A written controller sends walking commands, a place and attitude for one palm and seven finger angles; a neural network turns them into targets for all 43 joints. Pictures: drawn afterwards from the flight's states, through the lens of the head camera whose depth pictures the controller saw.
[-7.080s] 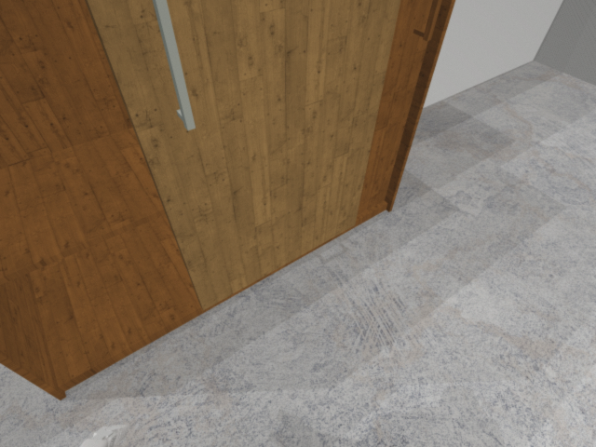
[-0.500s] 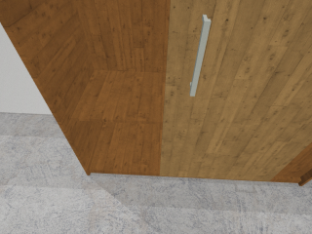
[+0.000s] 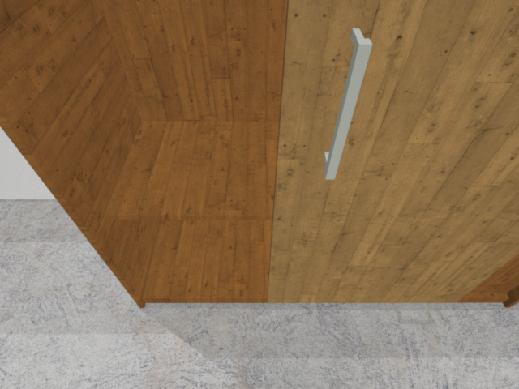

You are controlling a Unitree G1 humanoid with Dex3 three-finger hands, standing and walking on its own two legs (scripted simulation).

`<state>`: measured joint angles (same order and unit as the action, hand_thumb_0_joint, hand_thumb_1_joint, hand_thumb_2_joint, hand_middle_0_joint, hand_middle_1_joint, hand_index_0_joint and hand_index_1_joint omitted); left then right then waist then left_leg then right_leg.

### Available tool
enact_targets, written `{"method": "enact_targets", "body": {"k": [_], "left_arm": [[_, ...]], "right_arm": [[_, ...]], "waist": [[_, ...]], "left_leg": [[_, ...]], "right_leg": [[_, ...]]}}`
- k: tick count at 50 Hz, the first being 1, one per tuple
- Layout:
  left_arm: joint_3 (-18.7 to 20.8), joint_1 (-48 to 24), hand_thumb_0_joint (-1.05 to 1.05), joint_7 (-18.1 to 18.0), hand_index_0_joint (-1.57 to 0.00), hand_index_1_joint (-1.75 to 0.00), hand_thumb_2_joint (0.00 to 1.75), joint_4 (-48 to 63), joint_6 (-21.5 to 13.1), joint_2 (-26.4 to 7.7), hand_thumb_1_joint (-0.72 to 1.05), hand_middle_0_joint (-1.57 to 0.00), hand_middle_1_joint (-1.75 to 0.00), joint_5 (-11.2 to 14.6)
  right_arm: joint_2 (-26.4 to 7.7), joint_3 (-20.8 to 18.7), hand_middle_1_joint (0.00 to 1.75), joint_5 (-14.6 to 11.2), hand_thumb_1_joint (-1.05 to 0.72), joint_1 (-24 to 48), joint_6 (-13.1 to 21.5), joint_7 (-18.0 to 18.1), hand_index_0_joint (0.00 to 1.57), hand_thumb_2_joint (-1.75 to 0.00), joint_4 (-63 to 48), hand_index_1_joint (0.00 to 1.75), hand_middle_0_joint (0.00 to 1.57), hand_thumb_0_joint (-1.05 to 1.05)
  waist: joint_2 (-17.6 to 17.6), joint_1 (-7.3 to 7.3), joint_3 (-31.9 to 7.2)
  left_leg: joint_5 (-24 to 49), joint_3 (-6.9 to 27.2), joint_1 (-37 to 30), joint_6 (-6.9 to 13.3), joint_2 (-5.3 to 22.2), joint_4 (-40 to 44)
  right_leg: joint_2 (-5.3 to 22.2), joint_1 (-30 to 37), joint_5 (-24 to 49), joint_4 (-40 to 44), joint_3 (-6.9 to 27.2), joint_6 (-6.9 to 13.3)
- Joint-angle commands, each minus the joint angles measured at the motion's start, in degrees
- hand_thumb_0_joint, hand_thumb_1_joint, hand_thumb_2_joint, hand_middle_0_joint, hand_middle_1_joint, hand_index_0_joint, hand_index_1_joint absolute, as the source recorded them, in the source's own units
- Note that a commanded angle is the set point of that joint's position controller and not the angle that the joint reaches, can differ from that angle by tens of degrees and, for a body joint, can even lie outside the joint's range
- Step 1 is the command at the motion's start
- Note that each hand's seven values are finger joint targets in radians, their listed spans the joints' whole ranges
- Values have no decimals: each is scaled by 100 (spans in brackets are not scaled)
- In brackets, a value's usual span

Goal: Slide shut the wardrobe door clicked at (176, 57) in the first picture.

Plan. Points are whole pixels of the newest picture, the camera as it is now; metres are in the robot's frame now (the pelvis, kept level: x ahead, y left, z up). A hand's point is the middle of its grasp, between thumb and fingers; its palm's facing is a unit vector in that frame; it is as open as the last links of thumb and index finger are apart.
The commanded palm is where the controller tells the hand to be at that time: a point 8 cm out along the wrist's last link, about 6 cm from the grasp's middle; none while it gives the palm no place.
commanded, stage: come to a stop and stand still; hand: right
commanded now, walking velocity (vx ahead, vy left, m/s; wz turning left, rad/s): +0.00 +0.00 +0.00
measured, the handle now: (341, 114) +0.50 -0.11 +0.17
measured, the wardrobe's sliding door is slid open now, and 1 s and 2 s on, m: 0.48 0.48 0.48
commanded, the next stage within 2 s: none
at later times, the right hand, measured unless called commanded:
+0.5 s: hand out of the picture +0.09 -0.16 -0.16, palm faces +0.00 +0.95 -0.31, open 7.4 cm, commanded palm none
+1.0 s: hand out of the picture -0.02 -0.18 -0.17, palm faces +0.07 +0.98 -0.18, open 7.4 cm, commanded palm none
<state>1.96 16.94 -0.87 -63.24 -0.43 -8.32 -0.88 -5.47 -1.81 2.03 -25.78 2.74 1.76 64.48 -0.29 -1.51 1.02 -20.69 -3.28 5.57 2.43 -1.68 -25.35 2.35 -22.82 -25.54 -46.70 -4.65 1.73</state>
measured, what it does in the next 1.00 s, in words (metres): steps on the spot: right foot, then left foot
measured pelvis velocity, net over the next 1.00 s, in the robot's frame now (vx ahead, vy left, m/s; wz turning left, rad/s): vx -0.02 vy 0.00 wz -0.01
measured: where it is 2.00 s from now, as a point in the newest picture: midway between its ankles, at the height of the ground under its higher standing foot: outside the picture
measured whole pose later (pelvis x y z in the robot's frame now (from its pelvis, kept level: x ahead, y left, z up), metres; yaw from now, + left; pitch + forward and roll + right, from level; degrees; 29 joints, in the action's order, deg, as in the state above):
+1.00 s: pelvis -0.02 +0.00 +0.01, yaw +0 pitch +0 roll +0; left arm 0.4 19.4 -1.2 -59.9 0.5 -6.8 -1.5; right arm -11.7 -3.6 2.2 -17.6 -2.4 0.3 60.9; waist 2.9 -0.7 -0.7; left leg -17.1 -0.2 26.5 -0.2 0.4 -54.6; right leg 0.1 -8.2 -13.7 -22.2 -2.2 1.5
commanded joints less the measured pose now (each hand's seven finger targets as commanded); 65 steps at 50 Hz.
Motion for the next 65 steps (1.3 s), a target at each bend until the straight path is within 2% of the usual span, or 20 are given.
{"method": "enact_targets", "body": {"k": [1,3,4,5,8,18,19,21,26,36,40,41,43,47,57,59,60,61,63,65], "left_arm": [[-25,367,0,-42,-20,-30,90,238,-271,-31,90,-20,-30,0],[60,1253,0,-203,-20,-30,90,-91,-290,-623,90,-20,-30,-59],[87,1419,0,-254,-20,-30,90,-76,-268,-942,90,-20,-30,-38],[34,1088,0,-273,-20,-30,90,-5,-179,-897,90,-20,-30,16],[-42,79,0,-285,-20,-30,90,228,-143,-694,90,-20,-30,20],[308,-562,0,-153,-20,-30,90,643,167,-1073,90,-20,-30,-46],[302,-464,0,-115,-20,-30,90,660,197,-916,90,-20,-30,-32],[238,-204,0,-72,-20,-30,90,807,300,-419,90,-20,-30,42],[255,-263,0,1,-20,-30,90,654,386,-661,90,-20,-30,-12],[137,-350,0,69,-20,-30,90,792,301,-545,90,-20,-30,8],[63,640,0,37,-20,-30,90,482,175,-431,90,-20,-30,-20],[65,768,0,0,-20,-30,90,432,150,-526,90,-20,-30,-22],[160,790,0,-54,-20,-30,90,586,119,-1177,90,-20,-30,-157],[14,-13,0,-117,-20,-30,90,701,-38,-780,90,-20,-30,-80],[64,935,0,-260,-20,-30,90,216,-116,-716,90,-20,-30,-122],[64,926,0,-250,-20,-30,90,160,-89,-701,90,-20,-30,-106],[81,46,0,-118,-20,-30,90,383,-195,-1069,90,-20,-30,18],[-14,-262,0,-42,-20,-30,90,697,-213,-770,90,-20,-30,43],[-132,523,0,-62,-20,-30,90,564,-178,-107,90,-20,-30,-74],[-140,557,0,-5,-20,-30,90,410,-166,-62,90,-20,-30,-60]], "right_arm": [[-743,-114,30,-64,-90,-167,0,21,20,-90,-81,30,20,0],[-526,-62,30,-137,-90,-235,-63,10,20,-90,-125,30,20,0],[-297,17,30,-199,-90,-326,-76,44,20,-90,-185,30,20,0],[-336,10,30,-164,-90,-415,-131,112,20,-90,-148,30,20,0],[-370,-8,30,-81,-90,36,-323,103,20,-90,-207,30,20,0],[-688,-185,30,-30,-90,169,-430,42,20,-90,-662,30,20,0],[-882,-203,30,0,-90,191,-365,48,20,-90,-711,30,20,0],[-1582,-251,30,0,-90,532,-253,75,20,-90,-879,30,20,0],[-1417,-255,30,-49,-90,1118,-234,117,20,-90,-1069,30,20,0],[-1605,-375,30,12,-90,907,-294,100,20,-90,-1030,30,20,0],[-1478,-343,30,-38,-90,1281,-388,47,20,-90,-980,30,20,0],[-1277,-275,30,-59,-90,1277,-405,17,20,-90,-990,30,20,0],[-739,-186,30,-79,-90,1409,-439,-34,20,-90,-1125,30,20,0],[-805,-218,30,12,-90,886,-388,-161,20,-90,-726,30,20,0],[-589,-75,30,-58,-90,1208,-355,-172,20,-90,-823,30,20,0],[-494,-70,30,-80,-90,880,-315,-135,20,-90,-675,30,20,0],[-723,58,30,-55,-90,228,-197,100,20,-90,-125,30,20,0],[-1146,-42,30,-92,-90,-198,-105,31,20,-90,-106,30,20,0],[-1120,-4,30,-75,-90,254,-45,21,20,-90,-304,30,20,0],[-994,13,30,-64,-90,533,-29,73,20,-90,-342,30,20,0]], "waist": [[600,399,192],[-272,639,-380],[-1358,563,-614],[-982,355,-616],[-886,103,467],[-740,-135,-265],[-197,-115,-320],[1507,28,-325],[943,112,-139],[953,-165,-239],[781,285,-182],[373,324,-117],[-1709,442,579],[-616,4,753],[-747,410,308],[-718,295,62],[-797,-167,-47],[66,-354,29],[1261,159,-513],[706,321,-499]], "left_leg": [[3756,612,214,581,991,-45],[2961,301,1301,0,457,-1717],[-345,76,1912,-264,170,-2761],[-1350,511,1546,-228,337,-3081],[-987,484,1387,-320,608,-2680],[1082,67,627,-305,437,-734],[2026,310,487,-279,650,-95],[4581,1924,573,648,2367,480],[3765,1381,444,769,1941,454],[1264,1479,297,810,1942,1002],[-902,1129,1618,283,1431,981],[-1261,842,1950,73,1066,609],[-896,-186,2631,-287,104,-1559],[349,501,2523,-231,326,-3398],[-187,232,1992,-318,462,-1415],[70,79,1312,-283,293,-747],[1202,437,572,-66,690,-750],[1653,485,126,-61,740,186],[2064,1370,176,456,1687,376],[2508,935,468,397,1291,41]], "right_leg": [[-233,803,1197,1603,-469,28],[796,2622,3900,2077,737,368],[2101,2949,6593,2311,1962,1076],[2291,2374,6936,2426,1753,1329],[1800,969,5775,2802,1058,1016],[1235,950,3911,1823,412,381],[817,852,2873,1320,202,93],[-269,122,-803,-357,149,-292],[-104,-461,11,-1807,659,-420],[-132,195,-11,310,339,-399],[-274,1966,809,2290,44,-241],[-88,2193,612,2661,257,-167],[1545,1066,-1811,4241,2601,550],[1193,468,-548,4121,1775,592],[1355,1494,2463,3282,1397,841],[1194,1379,2765,2932,1253,720],[1090,582,2956,1791,677,339],[443,91,1759,1367,349,60],[-110,68,-31,698,155,-128],[-151,648,625,1300,149,-164]]}}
